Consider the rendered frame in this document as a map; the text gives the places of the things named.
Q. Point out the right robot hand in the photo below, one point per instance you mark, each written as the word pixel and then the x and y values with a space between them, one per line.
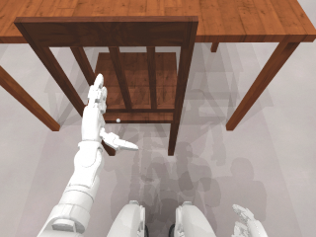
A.
pixel 254 227

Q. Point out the chair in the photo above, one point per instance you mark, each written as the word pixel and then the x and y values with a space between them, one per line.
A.
pixel 142 87

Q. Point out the left robot hand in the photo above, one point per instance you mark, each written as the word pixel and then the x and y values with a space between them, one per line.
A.
pixel 92 119

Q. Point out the left robot forearm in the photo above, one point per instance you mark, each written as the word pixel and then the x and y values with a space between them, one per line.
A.
pixel 72 214

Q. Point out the right robot thigh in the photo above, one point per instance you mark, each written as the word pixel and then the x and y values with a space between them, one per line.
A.
pixel 191 221

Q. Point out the table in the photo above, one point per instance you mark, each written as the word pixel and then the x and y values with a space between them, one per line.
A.
pixel 282 21

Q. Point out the left robot shin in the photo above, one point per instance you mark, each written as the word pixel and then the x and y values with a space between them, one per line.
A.
pixel 139 234

